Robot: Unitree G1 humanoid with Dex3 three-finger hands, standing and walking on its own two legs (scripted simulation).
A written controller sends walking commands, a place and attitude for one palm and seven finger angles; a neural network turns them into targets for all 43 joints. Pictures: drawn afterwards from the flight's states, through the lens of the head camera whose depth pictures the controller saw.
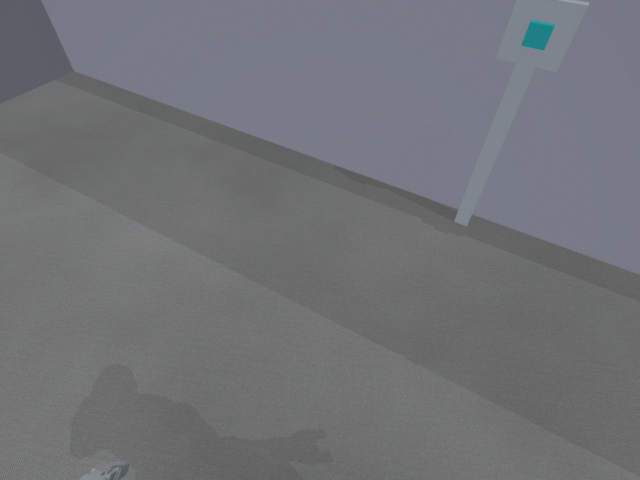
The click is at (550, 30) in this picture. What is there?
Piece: button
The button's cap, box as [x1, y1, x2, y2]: [521, 20, 554, 49]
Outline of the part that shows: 531,20 521,45 543,49 554,24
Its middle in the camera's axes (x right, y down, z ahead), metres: +0.63 -0.59 +1.12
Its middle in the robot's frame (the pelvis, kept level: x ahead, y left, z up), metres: +1.27 -0.56 +0.05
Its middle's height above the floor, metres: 0.82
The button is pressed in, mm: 0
